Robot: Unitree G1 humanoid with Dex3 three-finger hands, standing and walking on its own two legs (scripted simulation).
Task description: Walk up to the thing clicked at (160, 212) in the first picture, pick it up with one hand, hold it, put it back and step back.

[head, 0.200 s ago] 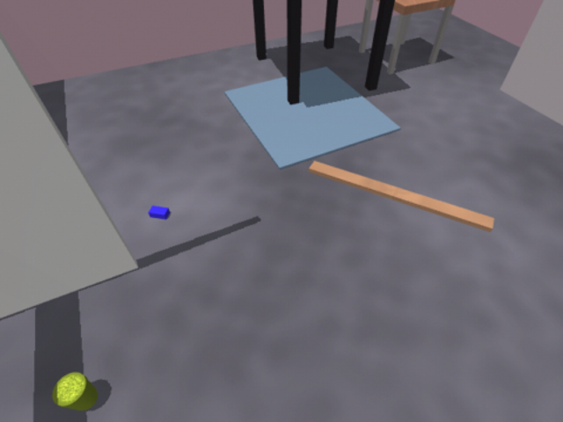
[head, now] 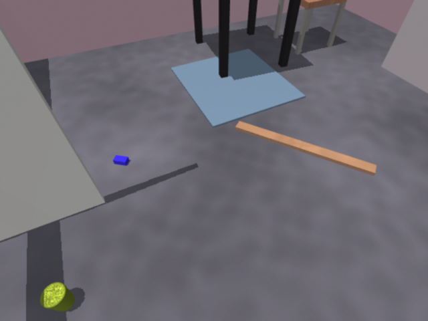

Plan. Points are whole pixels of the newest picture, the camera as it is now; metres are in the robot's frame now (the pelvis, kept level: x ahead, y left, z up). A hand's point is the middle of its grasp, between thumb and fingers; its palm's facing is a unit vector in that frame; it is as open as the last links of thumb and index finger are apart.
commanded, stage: stand
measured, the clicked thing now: (121, 160) +1.14 +0.65 -0.77
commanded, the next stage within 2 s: walk up in 0.92 s
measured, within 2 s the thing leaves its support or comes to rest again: neither
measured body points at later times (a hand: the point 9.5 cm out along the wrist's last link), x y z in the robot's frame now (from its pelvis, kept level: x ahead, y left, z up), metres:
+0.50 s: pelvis +0.01 +0.00 +0.00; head +0.02 +0.00 +0.45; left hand +0.08 +0.30 -0.13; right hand +0.09 -0.30 -0.13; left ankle +0.00 +0.12 -0.75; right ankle +0.00 -0.12 -0.75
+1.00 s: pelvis +0.00 +0.01 -0.01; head +0.02 +0.00 +0.44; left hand +0.08 +0.31 -0.13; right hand +0.08 -0.31 -0.13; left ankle +0.00 +0.12 -0.75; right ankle +0.00 -0.12 -0.75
